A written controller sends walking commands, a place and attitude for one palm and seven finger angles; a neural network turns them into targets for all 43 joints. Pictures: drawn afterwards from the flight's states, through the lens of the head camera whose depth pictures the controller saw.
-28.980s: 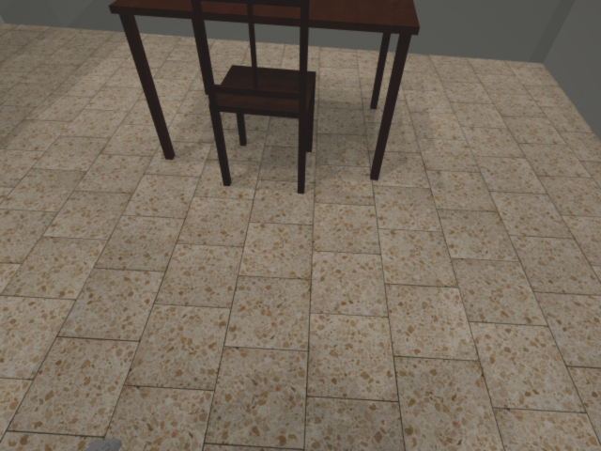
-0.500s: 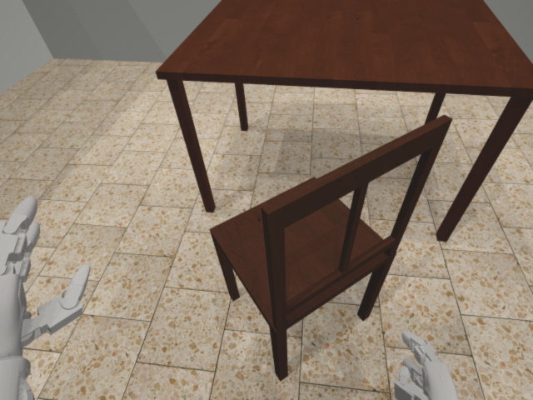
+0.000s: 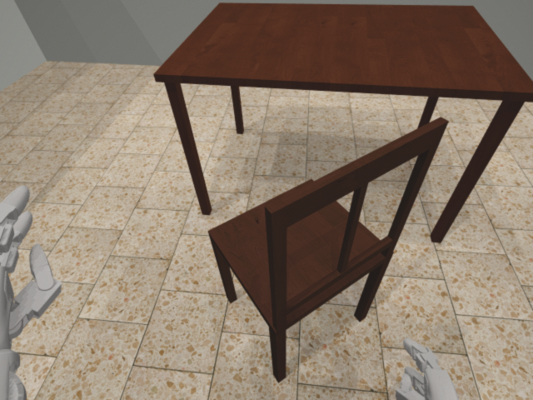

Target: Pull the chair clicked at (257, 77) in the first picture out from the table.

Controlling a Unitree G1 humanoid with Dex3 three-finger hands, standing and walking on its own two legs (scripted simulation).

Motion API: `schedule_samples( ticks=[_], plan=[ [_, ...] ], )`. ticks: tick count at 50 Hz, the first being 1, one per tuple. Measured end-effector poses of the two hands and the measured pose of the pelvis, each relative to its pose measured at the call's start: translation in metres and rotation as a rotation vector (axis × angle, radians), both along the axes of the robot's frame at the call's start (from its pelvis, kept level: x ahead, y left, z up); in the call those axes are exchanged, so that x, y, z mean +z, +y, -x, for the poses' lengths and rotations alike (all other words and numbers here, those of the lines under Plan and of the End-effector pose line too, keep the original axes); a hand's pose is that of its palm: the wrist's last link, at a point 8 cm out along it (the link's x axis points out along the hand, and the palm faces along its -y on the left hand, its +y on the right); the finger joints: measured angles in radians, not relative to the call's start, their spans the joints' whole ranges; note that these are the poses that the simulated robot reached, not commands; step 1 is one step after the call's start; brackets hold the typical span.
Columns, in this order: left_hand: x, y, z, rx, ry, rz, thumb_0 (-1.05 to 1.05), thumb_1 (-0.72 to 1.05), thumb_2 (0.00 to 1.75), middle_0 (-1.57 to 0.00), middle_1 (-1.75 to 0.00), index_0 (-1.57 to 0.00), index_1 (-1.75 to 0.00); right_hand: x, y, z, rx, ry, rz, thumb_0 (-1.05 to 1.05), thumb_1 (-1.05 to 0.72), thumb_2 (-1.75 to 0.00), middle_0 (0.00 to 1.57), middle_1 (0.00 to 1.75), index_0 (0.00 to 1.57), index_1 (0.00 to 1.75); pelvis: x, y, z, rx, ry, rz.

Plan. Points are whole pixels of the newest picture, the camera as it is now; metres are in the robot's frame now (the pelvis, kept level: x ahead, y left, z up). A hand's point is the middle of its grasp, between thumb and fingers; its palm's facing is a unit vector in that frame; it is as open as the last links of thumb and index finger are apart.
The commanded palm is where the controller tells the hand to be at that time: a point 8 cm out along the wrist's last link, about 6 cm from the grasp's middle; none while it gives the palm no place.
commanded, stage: step back with the hand held close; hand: left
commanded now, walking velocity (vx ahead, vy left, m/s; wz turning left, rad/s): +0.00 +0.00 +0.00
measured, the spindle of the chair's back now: (350, 232) +0.48 -0.11 -0.08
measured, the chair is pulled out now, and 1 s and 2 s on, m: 0.45 0.45 0.45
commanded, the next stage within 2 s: none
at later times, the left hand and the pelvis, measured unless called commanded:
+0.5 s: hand (63, 299) +0.17 +0.25 +0.16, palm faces +0.37 -0.71 -0.60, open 7.4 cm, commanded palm +0.11 +0.29 +0.18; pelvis -0.03 -0.01 -0.01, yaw -1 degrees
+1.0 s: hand (44, 330) +0.14 +0.25 +0.16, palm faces +0.45 -0.70 -0.55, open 7.4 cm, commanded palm +0.08 +0.28 +0.18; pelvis -0.06 -0.02 -0.01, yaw +0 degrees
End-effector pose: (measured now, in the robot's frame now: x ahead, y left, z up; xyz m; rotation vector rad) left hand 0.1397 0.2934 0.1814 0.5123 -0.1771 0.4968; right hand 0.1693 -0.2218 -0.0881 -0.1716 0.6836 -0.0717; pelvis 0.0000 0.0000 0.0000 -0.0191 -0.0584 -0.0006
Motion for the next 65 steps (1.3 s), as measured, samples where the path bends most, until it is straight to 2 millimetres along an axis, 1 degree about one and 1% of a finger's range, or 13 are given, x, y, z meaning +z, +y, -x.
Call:
schedule_samples(
  ticks=[3,6,9,13,16,20,25,33,38,44,48,56,65],
  plan=[
    [0.0,0.0,0.001,0.005,-0.003,0.006,0.01,0.89,0.89,-0.21,-0.3,-0.21,-0.3,0.001,0.001,-0.001,0.004,-0.006,-0.004,0.02,-0.9,-0.9,0.2,0.3,0.2,0.3,0.0,0.0,0.001,0.0,-0.001,-0.001],
    [0.008,0.005,-0.002,-0.006,-0.031,-0.025,0.01,0.89,0.89,-0.22,-0.3,-0.21,-0.3,0.003,0.001,-0.002,-0.005,-0.011,-0.004,0.02,-0.9,-0.9,0.2,0.3,0.2,0.3,0.0,-0.001,0.006,-0.017,0.005,-0.006],
    [0.015,0.008,-0.009,-0.012,-0.032,-0.067,0.01,0.89,0.89,-0.21,-0.3,-0.21,-0.3,0.003,0.0,0.0,-0.025,-0.015,-0.009,0.02,-0.9,-0.9,0.2,0.3,0.2,0.3,0.0,-0.001,0.01,-0.029,0.019,-0.014],
    [0.01,0.002,-0.018,-0.045,0.038,-0.093,0.01,0.89,0.9,-0.21,-0.3,-0.21,-0.3,-0.001,-0.006,0.007,-0.064,0.0,-0.019,0.02,-0.9,-0.9,0.2,0.3,0.2,0.3,0.0,0.001,0.012,-0.033,0.041,-0.02],
    [0.002,-0.007,-0.018,-0.079,0.103,-0.1,0.01,0.89,0.9,-0.21,-0.3,-0.21,-0.3,-0.007,-0.011,0.016,-0.098,0.031,-0.023,0.01,-0.9,-0.9,0.2,0.3,0.2,0.3,-0.001,0.0,0.015,-0.032,0.054,-0.025],
    [-0.001,-0.014,-0.011,-0.1,0.146,-0.123,0.01,0.89,0.89,-0.22,-0.3,-0.21,-0.3,-0.016,-0.018,0.029,-0.131,0.08,-0.021,0.01,-0.9,-0.9,0.2,0.3,0.2,0.3,-0.003,-0.002,0.02,-0.027,0.061,-0.033],
    [0.005,-0.014,0.007,-0.07,0.138,-0.152,0.01,0.89,0.89,-0.22,-0.31,-0.22,-0.3,-0.023,-0.023,0.044,-0.144,0.113,-0.022,0.02,-0.9,-0.9,0.2,0.3,0.2,0.3,-0.005,-0.008,0.032,-0.019,0.06,-0.039],
    [0.002,-0.015,0.035,0.002,0.106,-0.125,0.01,0.89,0.89,-0.22,-0.31,-0.21,-0.3,-0.024,-0.03,0.062,-0.127,0.097,-0.015,0.02,-0.9,-0.9,0.2,0.3,0.2,0.3,-0.008,-0.015,0.05,-0.018,0.062,-0.045],
    [-0.002,-0.016,0.043,0.005,0.088,-0.106,0.01,0.89,0.89,-0.22,-0.3,-0.21,-0.3,-0.02,-0.033,0.071,-0.105,0.087,0.006,0.02,-0.9,-0.9,0.2,0.3,0.2,0.3,-0.008,-0.016,0.059,-0.014,0.067,-0.044],
    [-0.002,-0.015,0.045,-0.012,0.072,-0.107,0.01,0.89,0.89,-0.22,-0.31,-0.21,-0.3,-0.015,-0.035,0.081,-0.102,0.082,0.024,0.02,-0.9,-0.9,0.2,0.3,0.2,0.3,-0.007,-0.016,0.064,-0.009,0.069,-0.042],
    [-0.001,-0.014,0.045,-0.018,0.062,-0.122,0.01,0.89,0.89,-0.22,-0.31,-0.21,-0.3,-0.015,-0.036,0.083,-0.101,0.084,0.024,0.02,-0.9,-0.9,0.2,0.3,0.2,0.3,-0.009,-0.017,0.064,-0.004,0.071,-0.045],
    [-0.002,-0.016,0.039,-0.038,0.055,-0.127,0.01,0.89,0.89,-0.22,-0.3,-0.21,-0.3,-0.019,-0.033,0.079,-0.086,0.118,0.027,0.02,-0.9,-0.9,0.2,0.3,0.2,0.3,-0.01,-0.016,0.062,0.0,0.092,-0.04],
    [0.0,-0.024,0.031,-0.076,0.042,-0.155,0.01,0.89,0.89,-0.22,-0.31,-0.21,-0.3,-0.021,-0.032,0.065,-0.09,0.104,0.017,0.02,-0.9,-0.9,0.2,0.3,0.2,0.3,-0.014,-0.023,0.059,0.004,0.101,-0.042]
  ],
)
